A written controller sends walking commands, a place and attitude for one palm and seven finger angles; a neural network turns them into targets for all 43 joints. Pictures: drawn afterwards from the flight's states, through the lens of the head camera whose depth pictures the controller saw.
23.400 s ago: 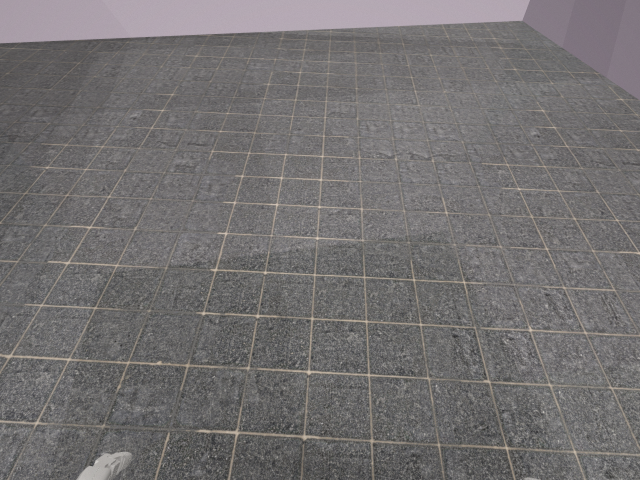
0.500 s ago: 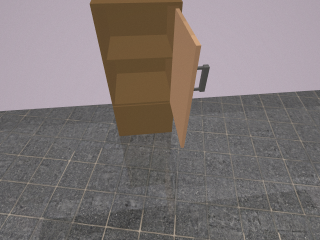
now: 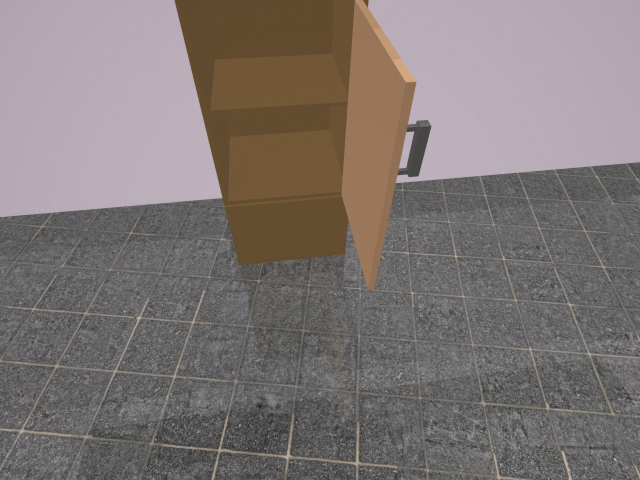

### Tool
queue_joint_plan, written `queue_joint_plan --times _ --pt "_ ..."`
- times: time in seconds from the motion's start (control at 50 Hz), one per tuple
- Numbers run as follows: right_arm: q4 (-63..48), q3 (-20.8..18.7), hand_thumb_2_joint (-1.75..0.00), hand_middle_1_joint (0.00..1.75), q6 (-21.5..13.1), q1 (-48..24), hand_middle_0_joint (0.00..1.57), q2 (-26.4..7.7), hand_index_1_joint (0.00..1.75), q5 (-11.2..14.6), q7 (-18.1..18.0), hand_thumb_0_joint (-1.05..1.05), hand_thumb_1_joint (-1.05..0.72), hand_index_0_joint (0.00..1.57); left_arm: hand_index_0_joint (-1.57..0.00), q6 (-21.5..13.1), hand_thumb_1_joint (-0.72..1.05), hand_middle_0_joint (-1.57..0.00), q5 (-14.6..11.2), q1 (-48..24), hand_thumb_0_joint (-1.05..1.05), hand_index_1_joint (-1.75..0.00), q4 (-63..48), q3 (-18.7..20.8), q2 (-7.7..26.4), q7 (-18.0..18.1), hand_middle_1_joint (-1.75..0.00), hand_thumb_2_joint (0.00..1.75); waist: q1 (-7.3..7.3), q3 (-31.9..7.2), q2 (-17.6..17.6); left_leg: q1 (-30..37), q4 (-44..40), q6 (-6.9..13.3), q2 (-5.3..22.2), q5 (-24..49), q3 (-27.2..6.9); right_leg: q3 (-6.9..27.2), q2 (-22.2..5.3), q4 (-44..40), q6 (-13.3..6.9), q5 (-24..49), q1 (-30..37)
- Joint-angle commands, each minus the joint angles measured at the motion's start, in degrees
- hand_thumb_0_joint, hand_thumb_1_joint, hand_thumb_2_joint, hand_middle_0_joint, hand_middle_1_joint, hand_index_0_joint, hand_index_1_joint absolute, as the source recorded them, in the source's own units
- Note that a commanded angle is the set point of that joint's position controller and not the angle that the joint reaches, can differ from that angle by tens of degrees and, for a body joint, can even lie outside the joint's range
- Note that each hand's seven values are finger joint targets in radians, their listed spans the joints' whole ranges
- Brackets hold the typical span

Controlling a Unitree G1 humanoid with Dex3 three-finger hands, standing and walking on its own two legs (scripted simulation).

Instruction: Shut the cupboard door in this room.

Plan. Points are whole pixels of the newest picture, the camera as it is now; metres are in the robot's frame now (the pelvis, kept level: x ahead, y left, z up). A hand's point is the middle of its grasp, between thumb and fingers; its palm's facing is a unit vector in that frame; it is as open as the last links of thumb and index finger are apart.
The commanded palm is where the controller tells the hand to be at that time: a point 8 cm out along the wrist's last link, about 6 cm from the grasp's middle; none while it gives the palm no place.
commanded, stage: stand and wait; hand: left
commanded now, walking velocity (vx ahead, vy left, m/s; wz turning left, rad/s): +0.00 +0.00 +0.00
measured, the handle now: (407, 150) +0.72 -0.14 +0.01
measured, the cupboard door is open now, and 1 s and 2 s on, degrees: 91 91 91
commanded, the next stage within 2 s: turn or walk to find it in 0.32 s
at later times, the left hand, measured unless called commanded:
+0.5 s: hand out of the picture -0.03 +0.17 -0.18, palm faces +0.07 -0.98 -0.17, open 7.4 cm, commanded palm none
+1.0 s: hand out of the picture -0.04 +0.21 -0.20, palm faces +0.26 -0.95 -0.19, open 7.4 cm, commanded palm none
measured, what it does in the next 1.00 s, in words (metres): shifts its weight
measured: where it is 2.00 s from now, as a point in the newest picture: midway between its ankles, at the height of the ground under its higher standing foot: outside the picture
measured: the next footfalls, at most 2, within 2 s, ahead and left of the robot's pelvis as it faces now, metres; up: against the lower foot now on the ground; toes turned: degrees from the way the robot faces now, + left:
right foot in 1.38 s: +0.03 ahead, -0.11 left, +0.00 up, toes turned +19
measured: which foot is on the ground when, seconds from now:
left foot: down 0.00-1.00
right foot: down 0.00-0.96, up 0.98-1.00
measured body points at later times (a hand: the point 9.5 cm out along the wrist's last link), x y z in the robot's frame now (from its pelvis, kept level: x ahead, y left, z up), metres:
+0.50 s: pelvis -0.01 +0.01 +0.00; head +0.00 +0.01 +0.45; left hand -0.03 +0.22 -0.17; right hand -0.03 -0.20 -0.16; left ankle -0.05 +0.09 -0.74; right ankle +0.00 -0.12 -0.74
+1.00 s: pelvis -0.05 +0.01 -0.02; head -0.01 +0.05 +0.42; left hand -0.05 +0.26 -0.19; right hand +0.08 -0.22 -0.16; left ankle -0.07 +0.11 -0.74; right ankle -0.01 -0.12 -0.72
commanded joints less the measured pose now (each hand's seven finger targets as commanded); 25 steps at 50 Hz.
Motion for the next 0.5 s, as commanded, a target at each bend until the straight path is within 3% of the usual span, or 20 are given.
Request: queue_joint_plan --times 0.0,0.3,0.36,0.48 --pt "-0.6 -1.25 -0.9 0.3 -0.44 5.44 0.2 -5.52 0.3 0.08 -0.23 0.0 -0.9 0.2 -0.2 -0.64 0.9 -0.2 0.13 5.3 0.0 -0.3 -0.89 0.28 3.81 0.28 -0.3 0.9 0.69 2.71 0.16 -3.77 -4.36 0.38 7.21 19.67 -6.31 4.61 -4.45 -2.51 -1.01 13.56 0.17" --pt "-1.82 -1.65 -0.9 0.3 -0.41 2.98 0.2 -7.59 0.3 0.14 0.04 0.0 -0.9 0.2 -0.2 -0.71 0.9 -0.2 0.38 4.1 0.0 -0.3 -1.09 0.38 5.66 0.04 -0.3 0.9 0.38 3.48 0.81 -4.45 -6.01 0.45 6.83 13.83 -6.87 5.37 -4.77 -4.14 -0.94 10.34 -0.52" --pt "-2.19 -1.46 -0.9 0.3 -0.07 2.72 0.2 -6.66 0.3 0.12 0.28 0.0 -0.9 0.2 -0.2 -0.39 0.9 -0.2 0.29 4.05 0.0 -0.3 -1.41 0.43 5.17 0.15 -0.3 0.9 0.35 2.81 0.97 -5.64 -5.07 0.32 6.59 14.17 -7.34 4.29 -5.18 -2.77 -0.51 10.01 -0.09" --pt "-4.26 -2.63 -0.9 0.3 1.16 0.71 0.2 -9.06 0.3 0.06 0.63 0.0 -0.9 0.2 -0.2 0.63 0.9 -0.2 0.57 2.26 0.0 -0.3 -3.61 1.6 6.18 0.19 -0.3 0.9 0.74 3.11 2.99 -10.53 -3.08 1.46 7.93 13.34 -10.97 0.93 -4.9 2.53 0.59 4.66 -2.22"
